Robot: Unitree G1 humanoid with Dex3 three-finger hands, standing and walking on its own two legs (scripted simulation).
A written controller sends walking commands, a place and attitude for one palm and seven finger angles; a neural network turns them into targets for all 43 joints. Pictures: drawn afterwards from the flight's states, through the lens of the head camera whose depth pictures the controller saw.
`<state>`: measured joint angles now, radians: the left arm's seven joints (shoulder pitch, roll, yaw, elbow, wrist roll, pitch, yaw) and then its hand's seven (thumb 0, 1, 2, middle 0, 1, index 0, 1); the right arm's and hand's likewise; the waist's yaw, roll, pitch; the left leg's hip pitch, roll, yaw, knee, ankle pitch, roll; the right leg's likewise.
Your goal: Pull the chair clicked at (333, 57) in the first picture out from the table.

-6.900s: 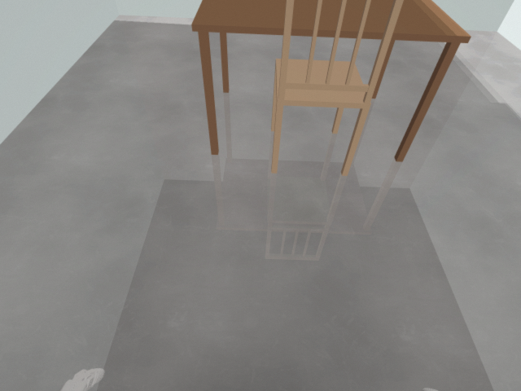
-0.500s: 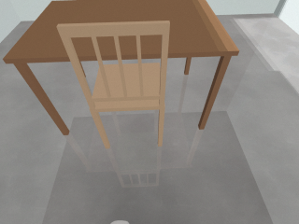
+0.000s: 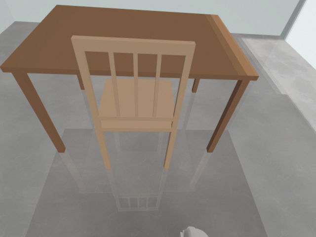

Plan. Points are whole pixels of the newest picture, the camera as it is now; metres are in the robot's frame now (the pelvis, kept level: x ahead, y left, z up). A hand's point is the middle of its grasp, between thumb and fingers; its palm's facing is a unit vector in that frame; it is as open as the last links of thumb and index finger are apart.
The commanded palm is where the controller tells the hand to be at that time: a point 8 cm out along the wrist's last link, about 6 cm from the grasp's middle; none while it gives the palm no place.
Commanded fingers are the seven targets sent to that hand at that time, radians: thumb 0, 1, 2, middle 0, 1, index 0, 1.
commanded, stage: take the last steps up to it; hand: left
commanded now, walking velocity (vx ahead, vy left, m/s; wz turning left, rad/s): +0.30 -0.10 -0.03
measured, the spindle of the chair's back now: (136, 88) +0.69 +0.12 -0.05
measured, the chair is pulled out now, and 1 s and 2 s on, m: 0.00 0.00 0.00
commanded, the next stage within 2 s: come to a stop and stand still in 0.58 s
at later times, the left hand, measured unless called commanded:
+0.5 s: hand (127, 217) +0.22 +0.10 -0.17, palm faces +0.04 -0.97 -0.22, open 7.1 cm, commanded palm none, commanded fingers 0.00 0.90 0.90 -0.20 -0.30 -0.20 -0.30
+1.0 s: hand (132, 208) +0.25 +0.08 -0.19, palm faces +0.07 -0.98 -0.18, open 7.3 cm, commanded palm none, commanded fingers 0.00 0.90 0.90 -0.20 -0.30 -0.20 -0.30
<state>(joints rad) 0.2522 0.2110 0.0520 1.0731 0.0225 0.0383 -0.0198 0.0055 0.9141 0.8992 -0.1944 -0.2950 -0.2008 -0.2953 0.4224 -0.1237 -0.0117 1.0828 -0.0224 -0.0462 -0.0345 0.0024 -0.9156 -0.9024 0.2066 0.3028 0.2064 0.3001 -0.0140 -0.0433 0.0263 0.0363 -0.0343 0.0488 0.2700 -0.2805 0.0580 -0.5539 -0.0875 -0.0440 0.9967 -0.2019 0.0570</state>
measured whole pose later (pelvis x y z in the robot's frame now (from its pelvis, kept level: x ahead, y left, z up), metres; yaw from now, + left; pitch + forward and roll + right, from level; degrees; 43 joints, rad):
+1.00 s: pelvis +0.25 -0.09 -0.01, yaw +0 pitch -1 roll +0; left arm 0.26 0.16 0.04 1.09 0.02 0.05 0.04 0.00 0.91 0.90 -0.20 -0.30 -0.20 -0.30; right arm 0.11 -0.14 -0.03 1.04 -0.02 0.01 -0.05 -0.02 -0.95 -0.90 0.21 0.30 0.21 0.30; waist 0.03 -0.03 0.08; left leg -0.24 0.02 0.12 0.44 -0.18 0.04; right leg -0.36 -0.06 -0.01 0.86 -0.44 0.04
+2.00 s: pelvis +0.27 -0.13 -0.01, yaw +0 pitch -1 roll +1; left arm 0.31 0.14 -0.01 1.08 0.01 -0.01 0.03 0.01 0.92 0.90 -0.20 -0.30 -0.20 -0.30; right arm 0.28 -0.16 0.00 1.09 -0.01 -0.02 -0.02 0.01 -0.92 -0.90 0.20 0.30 0.20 0.30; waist 0.01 0.01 0.02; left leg -0.20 0.00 0.10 0.46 -0.25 0.02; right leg -0.17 -0.02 -0.02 0.48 -0.30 0.00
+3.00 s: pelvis +0.27 -0.14 +0.00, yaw +0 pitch -1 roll +0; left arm 0.34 0.12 -0.01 1.12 0.01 -0.02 0.04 0.00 0.91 0.90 -0.20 -0.30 -0.20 -0.30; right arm 0.30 -0.13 0.01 1.16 -0.01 -0.02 -0.03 0.01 -0.91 -0.90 0.20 0.30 0.20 0.30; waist 0.01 0.00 0.02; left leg -0.16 0.02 0.09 0.41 -0.23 0.01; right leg -0.12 0.00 -0.03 0.42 -0.28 -0.01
